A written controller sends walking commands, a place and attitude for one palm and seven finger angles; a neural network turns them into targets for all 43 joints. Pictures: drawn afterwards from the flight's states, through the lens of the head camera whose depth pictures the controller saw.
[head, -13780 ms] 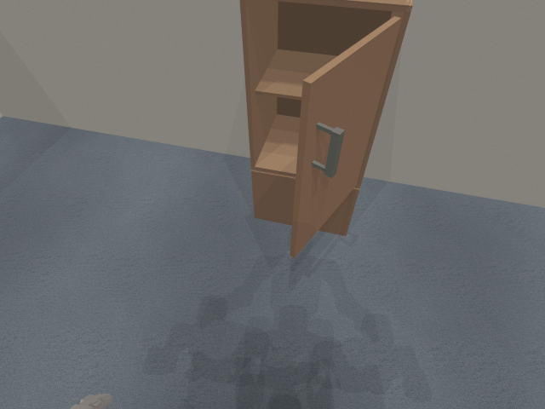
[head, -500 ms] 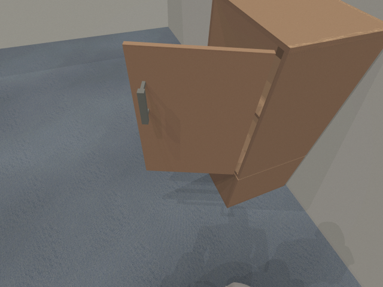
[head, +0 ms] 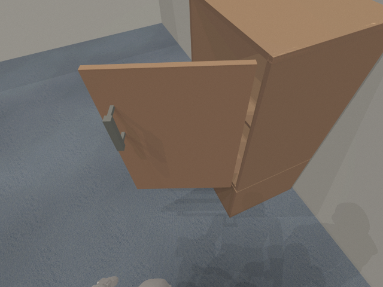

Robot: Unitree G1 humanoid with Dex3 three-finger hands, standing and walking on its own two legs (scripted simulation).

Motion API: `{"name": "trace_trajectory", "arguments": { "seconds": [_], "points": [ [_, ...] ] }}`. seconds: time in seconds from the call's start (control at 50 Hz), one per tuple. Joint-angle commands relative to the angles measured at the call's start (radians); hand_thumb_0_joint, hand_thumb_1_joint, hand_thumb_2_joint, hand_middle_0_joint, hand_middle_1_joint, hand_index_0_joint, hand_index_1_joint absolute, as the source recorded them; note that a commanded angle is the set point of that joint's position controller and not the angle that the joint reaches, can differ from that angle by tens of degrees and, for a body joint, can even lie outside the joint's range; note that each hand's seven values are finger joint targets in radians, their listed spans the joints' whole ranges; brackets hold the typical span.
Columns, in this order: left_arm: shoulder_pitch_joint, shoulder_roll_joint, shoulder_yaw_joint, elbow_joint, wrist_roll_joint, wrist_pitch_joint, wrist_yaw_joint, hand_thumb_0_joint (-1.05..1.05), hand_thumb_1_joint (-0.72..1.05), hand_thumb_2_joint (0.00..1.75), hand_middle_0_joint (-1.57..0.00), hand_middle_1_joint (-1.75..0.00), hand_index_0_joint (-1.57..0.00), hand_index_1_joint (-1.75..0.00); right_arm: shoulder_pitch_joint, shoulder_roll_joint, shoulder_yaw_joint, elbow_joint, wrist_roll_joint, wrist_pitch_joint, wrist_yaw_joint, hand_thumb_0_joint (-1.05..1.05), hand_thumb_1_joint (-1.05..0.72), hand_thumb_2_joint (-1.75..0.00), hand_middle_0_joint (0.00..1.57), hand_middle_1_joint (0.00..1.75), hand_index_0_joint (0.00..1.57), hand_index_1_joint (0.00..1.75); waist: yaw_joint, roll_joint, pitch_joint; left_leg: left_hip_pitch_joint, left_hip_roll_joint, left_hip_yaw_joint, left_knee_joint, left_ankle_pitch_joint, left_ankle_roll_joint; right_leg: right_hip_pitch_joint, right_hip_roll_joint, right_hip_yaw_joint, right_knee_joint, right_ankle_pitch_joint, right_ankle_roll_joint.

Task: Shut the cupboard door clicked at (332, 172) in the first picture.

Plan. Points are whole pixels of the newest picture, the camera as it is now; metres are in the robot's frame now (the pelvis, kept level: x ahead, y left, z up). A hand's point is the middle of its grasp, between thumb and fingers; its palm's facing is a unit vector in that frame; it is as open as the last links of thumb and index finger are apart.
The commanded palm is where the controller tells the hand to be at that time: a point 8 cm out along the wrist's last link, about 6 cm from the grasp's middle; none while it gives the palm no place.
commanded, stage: come to a stop and stand still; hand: left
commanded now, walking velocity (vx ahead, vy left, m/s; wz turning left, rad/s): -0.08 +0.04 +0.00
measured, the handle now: (116, 128) +0.49 +0.23 +0.00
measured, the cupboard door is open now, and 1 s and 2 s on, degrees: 66 66 66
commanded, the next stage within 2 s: look again from close up in 1.18 s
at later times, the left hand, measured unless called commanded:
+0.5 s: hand out of the picture -0.04 +0.24 -0.18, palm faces +0.02 -0.98 -0.20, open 7.4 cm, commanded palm none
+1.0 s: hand out of the picture -0.08 +0.19 -0.18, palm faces +0.01 -0.99 -0.15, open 7.4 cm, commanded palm none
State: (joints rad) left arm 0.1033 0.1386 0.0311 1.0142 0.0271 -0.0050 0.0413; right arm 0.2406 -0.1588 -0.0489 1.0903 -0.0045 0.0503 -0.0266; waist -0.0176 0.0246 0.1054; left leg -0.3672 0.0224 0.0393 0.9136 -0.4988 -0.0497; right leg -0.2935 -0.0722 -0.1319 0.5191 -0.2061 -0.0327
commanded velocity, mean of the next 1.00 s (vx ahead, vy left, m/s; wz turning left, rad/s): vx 0.00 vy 0.00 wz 0.00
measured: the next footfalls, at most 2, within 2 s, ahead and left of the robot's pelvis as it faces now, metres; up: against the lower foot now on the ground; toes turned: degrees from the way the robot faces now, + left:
left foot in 0.18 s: +0.05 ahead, +0.14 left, +0.00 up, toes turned +6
right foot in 0.54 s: -0.05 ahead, -0.07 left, +0.00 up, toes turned -3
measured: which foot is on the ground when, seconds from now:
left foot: up 0.00-0.16, down 0.18-1.00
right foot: down 0.00-0.20, up 0.22-0.52, down 0.54-1.00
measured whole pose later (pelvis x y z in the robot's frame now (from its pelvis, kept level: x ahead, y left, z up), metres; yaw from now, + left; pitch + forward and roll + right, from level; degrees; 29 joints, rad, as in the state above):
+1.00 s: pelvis -0.07 +0.04 +0.01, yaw -1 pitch -2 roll +0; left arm 0.31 0.10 0.00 1.14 0.01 0.00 0.05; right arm 0.35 -0.10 -0.01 1.18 -0.01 0.01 -0.03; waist -0.02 -0.01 0.04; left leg -0.23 0.00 0.07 0.39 -0.12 0.03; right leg -0.12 -0.01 -0.05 0.42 -0.26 0.00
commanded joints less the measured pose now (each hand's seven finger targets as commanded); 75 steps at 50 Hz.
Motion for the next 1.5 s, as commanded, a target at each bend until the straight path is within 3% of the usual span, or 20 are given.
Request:
{"name": "trace_trajectory", "arguments": {
  "seconds": [0.0, 0.06, 0.12, 0.14, 0.16, 0.18, 0.26, 0.4, 0.46, 0.5, 0.6, 0.76, 1.1, 1.24, 1.26, 1.28, 1.32, 1.36, 1.4, 1.48],
  "points": [
    [0.079, 0.211, 0.057, -0.044, 0.004, 0.014, 0.012, 0.0, 0.9, 0.9, -0.2, -0.3, -0.2, -0.3, 0.062, -0.053, -0.02, -0.065, -0.003, -0.004, 0.006, 0.0, -0.9, -0.9, 0.2, 0.3, 0.2, 0.3, 0.042, -0.207, -0.159, -0.006, 0.002, -0.022, 0.01, 0.025, -0.001, 0.13, -0.266, 0.197, -0.145, 0.571, -0.162],
    [0.074, 0.215, 0.06, -0.056, 0.008, 0.018, 0.009, 0.0, 0.9, 0.9, -0.2, -0.3, -0.2, -0.3, 0.054, -0.047, -0.017, -0.084, -0.003, -0.015, 0.009, 0.0, -0.9, -0.9, 0.2, 0.3, 0.2, 0.3, 0.032, -0.224, -0.168, 0.052, -0.001, -0.003, -0.136, 0.067, 0.005, 0.102, -0.243, 0.203, -0.142, 0.416, -0.144],
    [0.063, 0.199, 0.057, -0.058, -0.005, 0.028, 0.004, 0.0, 0.9, 0.9, -0.2, -0.3, -0.2, -0.3, 0.125, -0.052, -0.012, -0.064, -0.004, -0.034, 0.01, 0.0, -0.9, -0.9, 0.2, 0.3, 0.2, 0.3, -0.007, -0.167, -0.172, 0.252, -0.001, 0.026, -0.465, 0.289, 0.016, -0.007, -0.177, 0.175, -0.059, 0.16, -0.061],
    [0.077, 0.159, 0.048, -0.067, -0.011, 0.035, -0.001, 0.0, 0.9, 0.9, -0.2, -0.3, -0.2, -0.3, 0.118, -0.095, -0.017, -0.071, -0.008, -0.042, 0.01, 0.0, -0.9, -0.9, 0.2, 0.3, 0.2, 0.3, -0.001, -0.023, -0.151, 0.279, 0.083, -0.078, -0.552, 0.308, 0.045, -0.082, -0.101, 0.135, 0.024, -0.001, -0.013],
    [0.1, 0.103, 0.038, -0.079, -0.017, 0.042, -0.006, 0.0, 0.9, 0.9, -0.2, -0.3, -0.2, -0.3, 0.072, -0.163, -0.024, -0.105, -0.017, -0.048, 0.007, 0.0, -0.9, -0.9, 0.2, 0.3, 0.2, 0.3, 0.017, 0.212, -0.103, 0.167, 0.263, -0.279, -0.657, 0.388, 0.119, -0.109, 0.0, 0.06, 0.118, -0.201, 0.046],
    [0.074, 0.114, 0.035, -0.074, -0.011, 0.052, -0.002, 0.0, 0.9, 0.9, -0.2, -0.3, -0.2, -0.3, 0.006, -0.177, -0.026, -0.125, -0.02, -0.046, 0.0, 0.0, -0.9, -0.9, 0.2, 0.3, 0.2, 0.3, 0.008, 0.249, -0.062, 0.05, 0.312, -0.344, -0.73, 0.362, 0.181, -0.084, 0.028, 0.099, 0.258, -0.319, 0.055],
    [0.157, 0.118, 0.037, -0.005, -0.005, 0.052, -0.01, 0.0, 0.9, 0.9, -0.2, -0.3, -0.2, -0.3, -0.087, -0.133, -0.003, -0.13, -0.016, -0.053, -0.016, 0.0, -0.9, -0.9, 0.2, 0.3, 0.2, 0.3, 0.058, 0.12, -0.068, 0.105, 0.211, -0.191, -0.678, 0.412, 0.196, -0.098, 0.033, 0.167, 0.445, -0.223, 0.049],
    [0.162, 0.088, 0.002, 0.025, -0.008, 0.037, -0.008, 0.0, 0.9, 0.9, -0.2, -0.3, -0.2, -0.3, 0.004, -0.128, -0.007, -0.068, -0.009, -0.056, -0.017, 0.0, -0.9, -0.9, 0.2, 0.3, 0.2, 0.3, 0.008, 0.1, -0.118, 0.293, 0.223, -0.21, -0.655, 0.518, 0.228, -0.033, 0.012, 0.122, 0.136, -0.254, 0.061],
    [0.237, 0.082, -0.006, 0.07, -0.011, 0.026, -0.001, 0.0, 0.9, 0.9, -0.2, -0.3, -0.2, -0.3, 0.009, -0.122, -0.005, -0.046, -0.001, -0.06, -0.014, 0.0, -0.9, -0.9, 0.2, 0.3, 0.2, 0.3, 0.027, 0.072, -0.142, 0.274, 0.188, -0.186, -0.614, 0.507, 0.184, 0.092, 0.01, 0.11, -0.083, -0.097, 0.056],
    [0.259, 0.109, -0.01, 0.096, -0.01, 0.009, 0.005, 0.0, 0.9, 0.9, -0.2, -0.3, -0.2, -0.3, 0.009, -0.081, 0.003, -0.037, 0.009, -0.063, -0.008, 0.0, -0.9, -0.9, 0.2, 0.3, 0.2, 0.3, 0.021, -0.013, -0.104, 0.195, 0.107, -0.134, -0.578, 0.42, 0.109, 0.164, -0.044, 0.182, -0.218, 0.068, 0.028],
    [0.22, 0.095, -0.02, 0.099, -0.014, -0.004, 0.002, 0.0, 0.9, 0.9, -0.2, -0.3, -0.2, -0.3, 0.041, -0.077, 0.01, -0.007, 0.002, -0.061, -0.003, 0.0, -0.9, -0.9, 0.2, 0.3, 0.2, 0.3, -0.003, -0.145, -0.06, 0.278, 0.075, -0.087, -0.58, 0.382, 0.078, 0.041, -0.058, 0.194, -0.225, -0.008, 0.011],
    [0.259, 0.075, -0.019, 0.108, -0.018, 0.005, 0.005, 0.0, 0.9, 0.9, -0.2, -0.3, -0.2, -0.3, 0.08, -0.061, 0.023, 0.031, -0.002, -0.056, -0.006, 0.0, -0.9, -0.9, 0.2, 0.3, 0.2, 0.3, 0.012, -0.021, 0.017, 0.196, 0.071, -0.107, -0.635, 0.228, 0.074, 0.029, -0.04, 0.186, -0.234, -0.112, 0.011],
    [0.314, 0.034, -0.015, 0.112, -0.017, 0.003, 0.008, 0.0, 0.9, 0.9, -0.2, -0.3, -0.2, -0.3, 0.165, -0.017, 0.02, 0.053, -0.005, -0.055, -0.013, 0.0, -0.9, -0.9, 0.2, 0.3, 0.2, 0.3, 0.016, -0.024, 0.023, 0.156, 0.073, -0.121, -0.619, 0.184, 0.079, 0.004, -0.021, 0.18, -0.223, -0.159, 0.004],
    [0.334, 0.019, -0.017, 0.116, -0.015, -0.003, 0.008, 0.0, 0.9, 0.9, -0.2, -0.3, -0.2, -0.3, 0.157, -0.009, 0.019, 0.046, -0.004, -0.06, -0.014, 0.0, -0.9, -0.9, 0.2, 0.3, 0.2, 0.3, 0.014, -0.039, 0.001, 0.176, 0.074, -0.115, -0.601, 0.238, 0.081, 0.004, -0.025, 0.182, -0.218, -0.112, 0.004],
    [0.362, 0.061, -0.031, 0.114, 0.01, -0.04, 0.033, 0.0, 0.9, 0.9, -0.2, -0.3, -0.2, -0.3, 0.039, -0.068, 0.031, -0.032, -0.008, -0.078, 0.005, 0.0, -0.9, -0.9, 0.2, 0.3, 0.2, 0.3, 0.05, -0.008, 0.03, 0.091, 0.072, -0.075, -0.388, 0.368, 0.054, 0.006, -0.05, 0.22, -0.222, 0.092, -0.009],
    [0.3, 0.101, -0.021, 0.058, -0.003, -0.042, 0.026, 0.0, 0.9, 0.9, -0.2, -0.3, -0.2, -0.3, 0.1, -0.028, 0.026, -0.059, -0.01, -0.067, 0.013, 0.0, -0.9, -0.9, 0.2, 0.3, 0.2, 0.3, -0.024, 0.003, -0.027, 0.11, 0.048, -0.062, -0.392, 0.205, 0.056, -0.046, -0.088, 0.245, -0.248, -0.221, -0.034],
    [0.259, 0.102, -0.015, 0.023, -0.003, -0.045, 0.018, 0.0, 0.9, 0.9, -0.2, -0.3, -0.2, -0.3, 0.142, -0.03, 0.03, -0.065, -0.02, -0.059, 0.019, 0.0, -0.9, -0.9, 0.2, 0.3, 0.2, 0.3, -0.034, -0.014, -0.045, 0.12, 0.037, -0.05, -0.366, 0.203, 0.061, -0.071, -0.077, 0.228, -0.216, -0.29, -0.054],
    [0.269, 0.084, -0.016, 0.018, -0.007, -0.043, 0.015, 0.0, 0.9, 0.9, -0.2, -0.3, -0.2, -0.3, 0.146, -0.039, 0.034, -0.075, -0.017, -0.068, 0.017, 0.0, -0.9, -0.9, 0.2, 0.3, 0.2, 0.3, -0.027, -0.033, -0.054, 0.116, 0.043, -0.067, -0.396, 0.244, 0.073, -0.06, -0.049, 0.204, -0.16, -0.232, -0.051],
    [0.287, 0.071, -0.018, 0.014, -0.003, -0.035, 0.015, 0.0, 0.9, 0.9, -0.2, -0.3, -0.2, -0.3, 0.137, -0.051, 0.037, -0.083, -0.018, -0.077, 0.013, 0.0, -0.9, -0.9, 0.2, 0.3, 0.2, 0.3, -0.007, 0.033, -0.035, 0.069, 0.066, -0.113, -0.457, 0.276, 0.095, -0.014, -0.009, 0.165, -0.097, -0.153, -0.039],
    [0.311, 0.072, -0.02, 0.014, -0.007, -0.029, 0.01, 0.0, 0.9, 0.9, -0.2, -0.3, -0.2, -0.3, 0.09, -0.084, 0.037, -0.099, -0.011, -0.081, 0.008, 0.0, -0.9, -0.9, 0.2, 0.3, 0.2, 0.3, 0.019, -0.049, -0.032, 0.046, 0.073, -0.129, -0.493, 0.279, 0.107, 0.037, -0.004, 0.162, -0.089, -0.104, -0.021]
  ]
}}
